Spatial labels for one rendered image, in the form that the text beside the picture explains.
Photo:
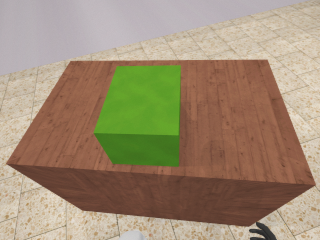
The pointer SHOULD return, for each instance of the pedestal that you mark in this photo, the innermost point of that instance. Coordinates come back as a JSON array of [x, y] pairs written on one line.
[[240, 158]]

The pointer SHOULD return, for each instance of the carton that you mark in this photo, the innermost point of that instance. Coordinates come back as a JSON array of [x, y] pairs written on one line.
[[139, 123]]

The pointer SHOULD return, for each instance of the robot right hand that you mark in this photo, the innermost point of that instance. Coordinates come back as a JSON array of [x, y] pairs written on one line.
[[264, 231]]

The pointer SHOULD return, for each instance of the left robot thigh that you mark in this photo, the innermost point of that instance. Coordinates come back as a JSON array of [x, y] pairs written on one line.
[[132, 235]]

